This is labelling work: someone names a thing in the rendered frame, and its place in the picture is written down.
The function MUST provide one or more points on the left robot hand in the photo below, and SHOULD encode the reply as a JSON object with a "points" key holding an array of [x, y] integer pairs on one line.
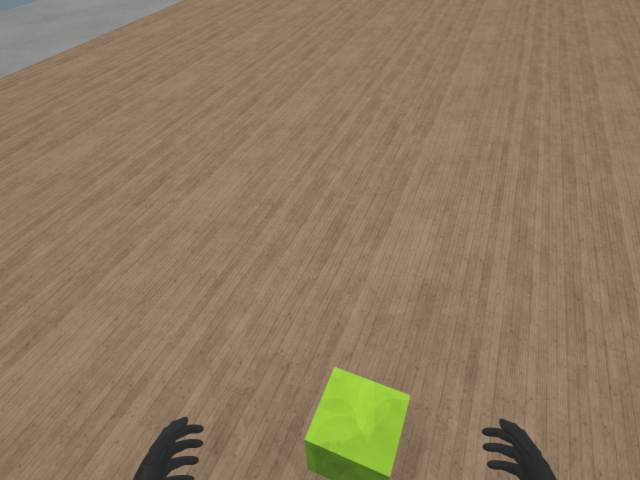
{"points": [[157, 464]]}

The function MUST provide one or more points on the carton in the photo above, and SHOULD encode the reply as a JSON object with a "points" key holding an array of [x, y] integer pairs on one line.
{"points": [[356, 429]]}

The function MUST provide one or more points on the right robot hand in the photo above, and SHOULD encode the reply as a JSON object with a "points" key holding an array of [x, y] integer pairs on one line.
{"points": [[531, 465]]}

